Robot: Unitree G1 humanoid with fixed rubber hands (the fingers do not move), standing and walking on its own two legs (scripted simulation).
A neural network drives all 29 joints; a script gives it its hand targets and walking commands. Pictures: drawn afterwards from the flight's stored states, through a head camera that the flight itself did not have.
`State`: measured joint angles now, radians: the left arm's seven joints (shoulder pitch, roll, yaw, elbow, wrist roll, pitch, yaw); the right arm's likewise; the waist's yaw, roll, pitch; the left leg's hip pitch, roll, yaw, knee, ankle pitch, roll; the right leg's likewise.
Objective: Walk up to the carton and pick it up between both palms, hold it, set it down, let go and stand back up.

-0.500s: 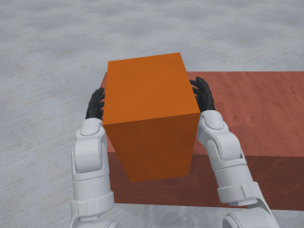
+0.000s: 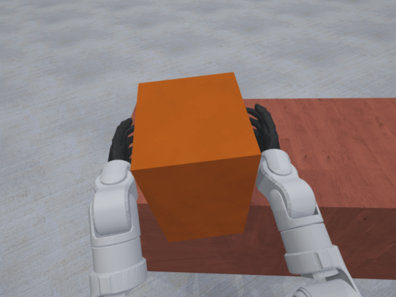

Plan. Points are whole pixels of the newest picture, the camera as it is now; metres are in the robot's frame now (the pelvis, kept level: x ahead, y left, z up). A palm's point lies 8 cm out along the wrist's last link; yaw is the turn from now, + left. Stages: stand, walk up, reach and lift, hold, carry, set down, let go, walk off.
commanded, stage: hold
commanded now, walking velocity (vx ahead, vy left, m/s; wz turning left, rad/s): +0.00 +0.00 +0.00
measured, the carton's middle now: (197, 167) +0.36 +0.00 +0.11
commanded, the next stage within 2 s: set down in 0.50 s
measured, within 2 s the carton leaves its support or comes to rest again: neither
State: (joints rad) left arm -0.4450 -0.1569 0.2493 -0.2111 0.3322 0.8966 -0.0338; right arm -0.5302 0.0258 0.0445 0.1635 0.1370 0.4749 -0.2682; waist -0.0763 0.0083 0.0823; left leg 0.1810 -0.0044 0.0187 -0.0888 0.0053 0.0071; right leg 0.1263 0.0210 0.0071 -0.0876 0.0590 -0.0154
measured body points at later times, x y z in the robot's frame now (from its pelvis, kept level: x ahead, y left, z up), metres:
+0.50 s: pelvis +0.00 +0.00 +0.00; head +0.01 -0.01 +0.45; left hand +0.36 +0.14 +0.16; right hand +0.38 -0.13 +0.15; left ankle -0.02 +0.11 -0.76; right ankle +0.02 -0.11 -0.76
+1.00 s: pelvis -0.01 +0.00 +0.00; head +0.01 -0.01 +0.45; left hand +0.36 +0.15 +0.15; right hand +0.39 -0.12 +0.15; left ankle -0.02 +0.11 -0.76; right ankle +0.02 -0.11 -0.76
